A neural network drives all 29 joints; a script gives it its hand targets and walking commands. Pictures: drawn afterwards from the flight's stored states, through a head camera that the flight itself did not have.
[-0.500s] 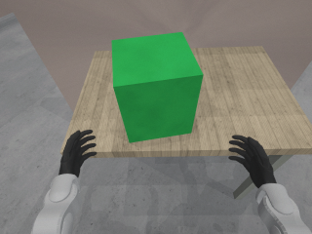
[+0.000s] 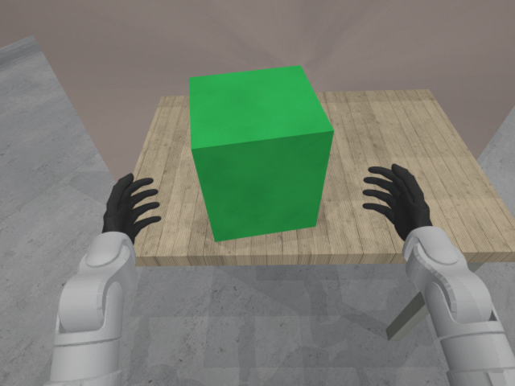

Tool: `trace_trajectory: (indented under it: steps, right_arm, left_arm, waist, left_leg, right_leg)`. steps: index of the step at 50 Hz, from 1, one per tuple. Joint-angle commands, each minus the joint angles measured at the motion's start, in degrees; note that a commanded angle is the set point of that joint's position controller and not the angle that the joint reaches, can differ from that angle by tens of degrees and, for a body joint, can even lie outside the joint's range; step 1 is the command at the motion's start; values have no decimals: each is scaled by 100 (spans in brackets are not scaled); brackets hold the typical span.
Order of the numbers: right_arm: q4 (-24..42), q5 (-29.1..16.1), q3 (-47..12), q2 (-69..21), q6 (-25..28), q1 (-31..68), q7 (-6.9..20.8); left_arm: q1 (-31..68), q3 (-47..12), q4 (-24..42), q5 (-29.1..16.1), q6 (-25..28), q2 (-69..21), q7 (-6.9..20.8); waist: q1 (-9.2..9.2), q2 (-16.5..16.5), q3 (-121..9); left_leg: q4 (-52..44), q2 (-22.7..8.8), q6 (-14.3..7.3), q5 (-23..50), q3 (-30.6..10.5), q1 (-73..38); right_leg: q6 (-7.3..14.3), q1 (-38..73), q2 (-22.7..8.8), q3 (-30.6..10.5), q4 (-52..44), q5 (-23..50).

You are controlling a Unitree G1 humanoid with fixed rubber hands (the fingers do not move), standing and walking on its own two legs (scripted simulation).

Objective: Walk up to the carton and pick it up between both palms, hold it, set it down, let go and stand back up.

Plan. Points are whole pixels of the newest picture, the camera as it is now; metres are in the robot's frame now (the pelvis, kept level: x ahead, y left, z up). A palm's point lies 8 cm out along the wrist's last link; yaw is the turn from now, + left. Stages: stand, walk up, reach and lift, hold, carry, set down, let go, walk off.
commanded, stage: reach and lift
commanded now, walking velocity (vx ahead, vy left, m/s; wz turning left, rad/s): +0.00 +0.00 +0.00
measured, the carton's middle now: (256, 156) +0.50 +0.09 +0.06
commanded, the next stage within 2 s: none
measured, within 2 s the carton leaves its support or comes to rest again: neither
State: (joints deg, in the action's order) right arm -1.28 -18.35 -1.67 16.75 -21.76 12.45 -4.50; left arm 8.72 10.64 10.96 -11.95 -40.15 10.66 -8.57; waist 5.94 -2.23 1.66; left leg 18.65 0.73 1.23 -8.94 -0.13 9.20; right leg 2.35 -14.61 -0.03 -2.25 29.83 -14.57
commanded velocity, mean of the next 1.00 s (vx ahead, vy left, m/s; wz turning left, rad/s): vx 0.00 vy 0.00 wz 0.00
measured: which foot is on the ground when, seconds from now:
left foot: down 0.00-1.00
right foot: down 0.00-1.00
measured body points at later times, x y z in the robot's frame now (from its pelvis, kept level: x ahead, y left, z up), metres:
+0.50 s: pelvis +0.00 +0.00 +0.00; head -0.01 -0.01 +0.45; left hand +0.34 +0.26 +0.15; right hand +0.41 -0.13 +0.14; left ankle +0.01 +0.15 -0.74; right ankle +0.01 -0.09 -0.74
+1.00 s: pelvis +0.00 +0.01 +0.00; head -0.01 +0.00 +0.45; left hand +0.39 +0.27 +0.18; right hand +0.46 -0.11 +0.19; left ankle +0.01 +0.15 -0.74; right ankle +0.01 -0.09 -0.74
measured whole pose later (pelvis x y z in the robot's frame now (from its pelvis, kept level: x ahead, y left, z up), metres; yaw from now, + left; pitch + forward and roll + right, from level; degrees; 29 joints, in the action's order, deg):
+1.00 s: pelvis +0.00 +0.01 +0.00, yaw +0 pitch +0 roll +3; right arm -48.6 -20.8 -2.5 18.0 -22.3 54.4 -3.4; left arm 50.6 10.6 -38.6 -14.4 -35.1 16.2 -10.5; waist 8.0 -2.2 -1.5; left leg 20.9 0.7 1.7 -9.9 -0.1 10.7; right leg 1.9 -15.1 0.0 -2.3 29.8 -14.5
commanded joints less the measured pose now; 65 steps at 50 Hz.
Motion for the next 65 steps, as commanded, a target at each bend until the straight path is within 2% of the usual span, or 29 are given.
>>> trace_trajectory:
  steps: [1,2,4,5,7,10,12,13,15,19,22,23,26,28,30,33,37,39,42,44,46,47,50,52,53,56,61,64,65]
  right_arm:
    - [806,-655,253,1428,178,3078,-176]
    - [816,-697,259,1536,189,3081,-144]
    - [485,-705,337,1567,146,3300,-121]
    - [526,-773,276,1535,123,3545,-120]
    - [358,-761,270,1615,112,3811,-111]
    - [285,-941,131,1523,86,4376,-80]
    - [-166,-844,126,1614,45,4508,-66]
    - [-293,-813,290,1713,36,4624,-49]
    - [-374,-769,253,1587,48,4882,-35]
    - [-676,-798,281,1735,112,5465,-7]
    - [-1055,-890,78,1591,77,5809,42]
    - [-1365,-836,107,1681,40,5996,63]
    - [-1449,-766,96,1700,93,6111,48]
    - [-1621,-837,62,1623,107,6569,53]
    - [-2136,-772,49,1627,58,6844,102]
    - [-2120,-830,11,1567,125,6912,92]
    - [-2867,-841,-59,1648,117,7483,164]
    - [-3009,-833,-28,1592,157,7645,211]
    - [-3135,-858,-119,1630,190,7988,224]
    - [-3298,-788,-24,1596,236,8314,277]
    - [-3592,-811,-2,1600,217,8257,261]
    - [-3601,-886,-100,1567,253,8373,259]
    - [-3818,-825,37,1641,327,8660,300]
    - [-3856,-922,-159,1585,354,8764,320]
    - [-4241,-848,-43,1637,334,8853,311]
    - [-4771,-799,-199,1571,337,8903,351]
    - [-4815,-837,-281,1462,529,8919,365]
    - [-5232,-692,-206,1361,610,8855,370]
    - [-5236,-743,-263,1274,647,8698,392]
  left_arm:
    - [2748,764,949,-151,58,1236,32]
    - [2754,810,1305,-102,73,1275,14]
    - [2934,717,962,-133,9,1244,0]
    - [3138,821,775,-163,-10,1420,11]
    - [3361,772,795,-135,-31,1418,-15]
    - [3894,827,409,-216,28,1672,5]
    - [4045,831,27,-121,-26,1632,-22]
    - [4283,709,72,-236,-35,1557,-44]
    - [4472,660,-134,-242,27,1606,-17]
    - [5036,536,-350,-296,91,1663,-36]
    - [5302,583,-922,-167,80,1799,-55]
    - [5462,499,-1409,-187,59,1784,-53]
    - [5618,541,-1240,-208,160,1788,-71]
    - [6033,458,-1628,-204,227,1918,-78]
    - [6550,279,-1871,-249,286,1909,-80]
    - [6554,264,-1863,-284,424,1988,-122]
    - [7099,35,-2838,-328,498,1934,-132]
    - [7359,-104,-2802,-380,576,1965,-168]
    - [7596,-185,-3242,-526,710,2053,-160]
    - [8068,-318,-3453,-563,829,2062,-200]
    - [8046,-376,-3582,-544,868,2109,-212]
    - [8139,-354,-3692,-517,918,2143,-219]
    - [8512,-551,-4001,-542,1074,2134,-300]
    - [8438,-605,-4260,-653,1148,2098,-292]
    - [8668,-627,-4584,-606,1194,2127,-267]
    - [8725,-730,-5092,-584,1315,2009,-307]
    - [8783,-814,-5226,-676,1637,1933,-281]
    - [8853,-918,-5779,-690,1847,1842,-267]
    - [8739,-906,-5544,-629,1905,1718,-250]
  waist:
    - [221,-113,-2283]
    - [258,50,-2544]
    - [171,22,-2397]
    - [290,-99,-2399]
    - [248,-19,-2521]
    - [430,-135,-2746]
    - [400,-47,-2552]
    - [231,-14,-2661]
    - [289,-152,-2763]
    - [281,32,-3005]
    - [512,32,-2976]
    - [458,-61,-2805]
    - [473,-93,-3207]
    - [495,-58,-3131]
    - [354,20,-2958]
    - [443,79,-3465]
    - [431,90,-3049]
    - [343,186,-3284]
    - [442,131,-3515]
    - [394,209,-3651]
    - [324,265,-3631]
    - [443,351,-3776]
    - [360,457,-3862]
    - [485,360,-4009]
    - [362,455,-3769]
    - [500,324,-3380]
    - [574,433,-3704]
    - [494,408,-3499]
    - [517,438,-3650]
  left_leg:
    - [110,-21,-15,1700,338,-247]
    - [176,-34,40,2058,352,-457]
    - [160,-54,60,1833,303,-312]
    - [103,-12,2,1665,338,-218]
    - [134,-7,50,1684,340,-172]
    - [124,35,-61,1384,378,202]
    - [147,-52,12,1468,321,61]
    - [193,-41,35,1426,318,76]
    - [170,-39,-5,1416,337,181]
    - [201,-54,76,1650,317,118]
    - [152,-63,25,1461,372,247]
    - [146,-75,18,1343,352,389]
    - [219,-70,50,1682,369,248]
    - [181,-81,50,1368,390,388]
    - [162,-108,97,1203,379,447]
    - [305,-108,105,1755,371,275]
    - [196,-146,134,1314,353,441]
    - [234,-139,142,1420,297,321]
    - [308,-153,125,1620,289,432]
    - [286,-166,163,1287,256,541]
    - [342,-164,209,1567,241,443]
    - [380,-144,204,1601,257,469]
    - [404,-160,285,1445,238,511]
    - [481,-170,242,1863,202,296]
    - [467,-181,276,1575,196,424]
    - [398,-231,289,1425,149,378]
    - [564,-188,337,2076,151,114]
    - [564,-185,323,1687,186,419]
    - [610,-209,365,2002,176,198]
  right_leg:
    - [-227,1351,113,-303,-1009,1877]
    - [-223,1428,136,-287,-986,2160]
    - [-188,1265,188,-239,-1028,1657]
    - [-224,1271,115,-301,-1067,1706]
    - [-217,1323,179,-241,-1007,1693]
    - [-305,1450,81,-355,-953,1662]
    - [-281,1261,123,-286,-987,1574]
    - [-235,1206,174,-253,-981,1432]
    - [-258,1295,150,-227,-961,1529]
    - [-219,1330,224,-122,-922,1693]
    - [-216,1349,195,-175,-1001,1403]
    - [-224,1226,185,-171,-993,1357]
    - [-247,1531,207,-154,-927,1801]
    - [-225,1376,222,-148,-971,1371]
    - [-205,1276,235,-54,-986,1246]
    - [-189,1414,264,-60,-891,1801]
    - [-173,1098,245,0,-1007,1245]
    - [-133,1040,282,57,-1029,1284]
    - [-172,1024,278,47,-968,1526]
    - [-127,884,277,81,-1033,1134]
    - [-145,921,270,100,-982,1492]
    - [-150,914,278,71,-980,1477]
    - [-118,787,319,159,-947,1324]
    - [-117,739,344,143,-984,1558]
    - [-104,624,321,150,-1008,1376]
    - [-106,524,336,192,-1036,1128]
    - [-105,490,396,223,-1005,1406]
    - [-75,279,379,229,-1015,1127]
    - [-87,357,416,291,-991,1334]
